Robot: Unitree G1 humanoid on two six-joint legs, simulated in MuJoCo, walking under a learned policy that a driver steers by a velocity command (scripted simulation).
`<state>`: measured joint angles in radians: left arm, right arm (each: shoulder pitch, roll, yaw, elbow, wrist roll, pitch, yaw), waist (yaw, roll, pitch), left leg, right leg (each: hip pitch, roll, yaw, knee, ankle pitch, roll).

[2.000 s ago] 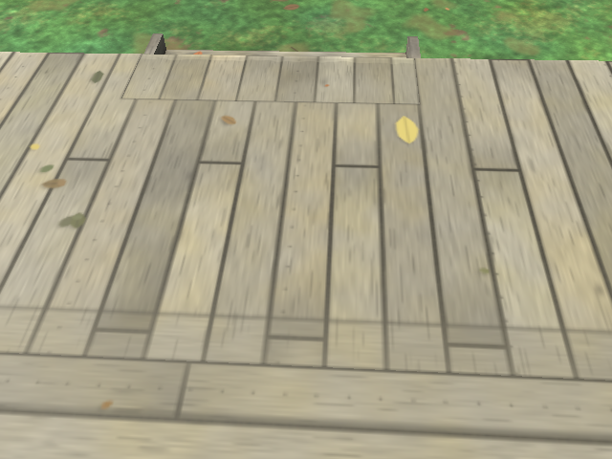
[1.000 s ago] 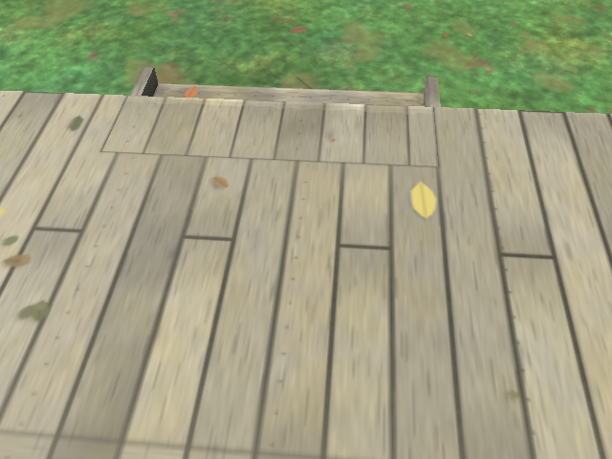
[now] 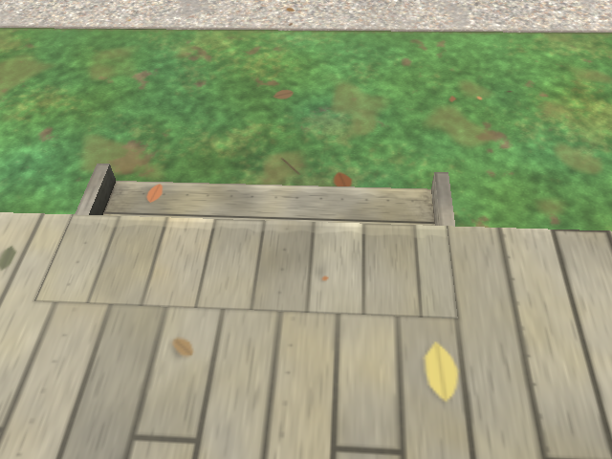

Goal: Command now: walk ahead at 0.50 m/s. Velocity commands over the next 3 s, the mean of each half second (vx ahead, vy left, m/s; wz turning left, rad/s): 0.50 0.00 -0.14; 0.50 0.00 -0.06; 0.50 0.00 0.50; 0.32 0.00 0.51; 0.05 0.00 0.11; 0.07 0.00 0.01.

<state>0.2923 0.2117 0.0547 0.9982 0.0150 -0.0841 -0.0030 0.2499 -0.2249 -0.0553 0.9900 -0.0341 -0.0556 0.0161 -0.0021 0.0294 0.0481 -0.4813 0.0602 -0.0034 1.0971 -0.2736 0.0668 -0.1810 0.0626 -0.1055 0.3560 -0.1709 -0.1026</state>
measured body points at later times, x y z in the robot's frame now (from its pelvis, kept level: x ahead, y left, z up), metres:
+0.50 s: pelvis +0.27 +0.05 -0.01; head +0.30 +0.05 +0.44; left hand +0.29 +0.30 -0.16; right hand +0.36 -0.22 -0.13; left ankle +0.32 +0.11 -0.74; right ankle +0.17 -0.07 -0.65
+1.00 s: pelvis +0.52 -0.03 -0.01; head +0.54 -0.05 +0.44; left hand +0.66 +0.19 -0.13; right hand +0.46 -0.27 -0.16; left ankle +0.42 +0.11 -0.65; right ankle +0.56 -0.11 -0.74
